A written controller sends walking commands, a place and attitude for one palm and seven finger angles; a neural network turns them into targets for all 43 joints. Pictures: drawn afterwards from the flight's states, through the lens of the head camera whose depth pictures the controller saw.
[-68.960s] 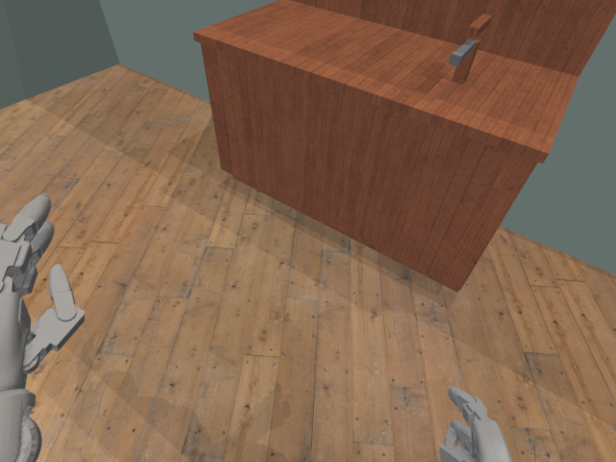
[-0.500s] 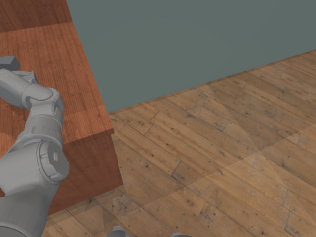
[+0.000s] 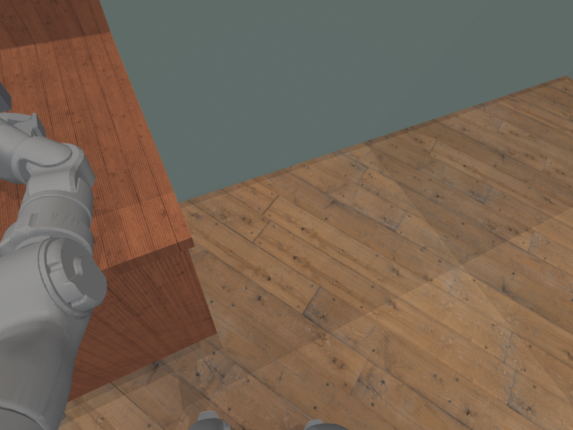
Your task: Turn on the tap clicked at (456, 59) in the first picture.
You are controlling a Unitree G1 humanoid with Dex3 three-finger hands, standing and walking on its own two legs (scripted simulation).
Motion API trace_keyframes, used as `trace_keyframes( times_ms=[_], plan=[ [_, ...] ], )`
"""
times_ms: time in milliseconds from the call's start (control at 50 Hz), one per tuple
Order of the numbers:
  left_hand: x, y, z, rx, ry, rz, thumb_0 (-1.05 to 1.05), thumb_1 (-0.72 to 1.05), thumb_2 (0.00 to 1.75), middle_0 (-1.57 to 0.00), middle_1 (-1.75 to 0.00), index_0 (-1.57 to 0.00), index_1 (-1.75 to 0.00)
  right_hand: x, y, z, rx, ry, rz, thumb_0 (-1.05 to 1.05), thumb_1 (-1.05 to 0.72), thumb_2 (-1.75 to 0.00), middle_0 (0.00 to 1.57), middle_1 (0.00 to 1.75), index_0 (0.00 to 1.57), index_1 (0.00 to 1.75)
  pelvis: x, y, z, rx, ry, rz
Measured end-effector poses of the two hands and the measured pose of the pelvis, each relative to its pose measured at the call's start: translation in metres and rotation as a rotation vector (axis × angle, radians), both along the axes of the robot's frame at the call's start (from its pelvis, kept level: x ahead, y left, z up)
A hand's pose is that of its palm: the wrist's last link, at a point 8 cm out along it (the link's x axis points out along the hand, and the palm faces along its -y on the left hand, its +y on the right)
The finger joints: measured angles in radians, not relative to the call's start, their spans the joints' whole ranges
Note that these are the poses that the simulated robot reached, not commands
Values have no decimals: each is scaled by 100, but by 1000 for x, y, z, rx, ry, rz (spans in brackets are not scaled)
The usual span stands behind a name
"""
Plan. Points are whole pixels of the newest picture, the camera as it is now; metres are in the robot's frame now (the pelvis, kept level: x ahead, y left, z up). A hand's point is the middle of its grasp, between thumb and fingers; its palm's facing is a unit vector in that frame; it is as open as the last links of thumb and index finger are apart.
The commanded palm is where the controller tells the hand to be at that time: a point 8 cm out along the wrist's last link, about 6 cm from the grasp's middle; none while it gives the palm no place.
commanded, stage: lift the hand up off the lever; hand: left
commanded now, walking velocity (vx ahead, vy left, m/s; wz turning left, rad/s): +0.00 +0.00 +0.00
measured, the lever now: out of the picture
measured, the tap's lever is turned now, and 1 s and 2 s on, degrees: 86 86 86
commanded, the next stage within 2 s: none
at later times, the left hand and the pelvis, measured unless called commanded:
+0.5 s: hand (32, 110) +0.54 +0.28 +0.12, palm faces +0.83 -0.55 -0.12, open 8.1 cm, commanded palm +0.48 +0.29 +0.12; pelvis +0.01 +0.01 +0.00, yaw -1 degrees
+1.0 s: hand (25, 108) +0.53 +0.28 +0.13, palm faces +0.83 -0.54 -0.11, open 7.8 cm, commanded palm +0.47 +0.29 +0.14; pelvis +0.01 +0.01 +0.01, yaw +0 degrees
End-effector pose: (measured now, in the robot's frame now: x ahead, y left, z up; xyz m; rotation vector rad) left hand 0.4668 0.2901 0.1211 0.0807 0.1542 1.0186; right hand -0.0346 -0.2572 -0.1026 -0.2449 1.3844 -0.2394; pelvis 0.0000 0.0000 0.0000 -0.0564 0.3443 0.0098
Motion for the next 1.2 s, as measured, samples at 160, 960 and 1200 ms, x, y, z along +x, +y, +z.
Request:
trace_keyframes(
  times_ms=[160, 960, 1200],
  plan=[
    [15, 7, 1, 5, 7, -23, 1, 90, 90, -16, -15, -8, -12, -9, 6, 3, 0, 34, -6, 1, -90, -90, 20, 30, 20, 30, 1, 5, -1, -6, 25, -4],
    [8, 6, 16, -44, -9, -16, 1, 90, 90, -16, -15, -15, -15, 14, 12, 8, 29, -4, 0, 1, -90, -90, 20, 30, 20, 30, 15, 11, 11, 1, -34, -4],
    [2, 2, 20, -47, 2, 2, 1, 90, 90, -16, -15, -15, -15, 19, 5, 7, 26, -26, 7, 1, -90, -90, 20, 30, 20, 30, 13, 6, 12, 7, -48, 1]
  ],
)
